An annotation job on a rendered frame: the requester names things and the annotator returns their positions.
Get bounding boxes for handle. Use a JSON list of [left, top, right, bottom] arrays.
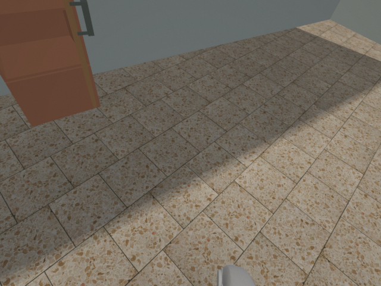
[[69, 0, 94, 36]]

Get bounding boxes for robot right thigh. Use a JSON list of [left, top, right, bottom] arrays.
[[217, 265, 256, 286]]

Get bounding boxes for cupboard door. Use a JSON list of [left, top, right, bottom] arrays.
[[63, 0, 97, 108]]

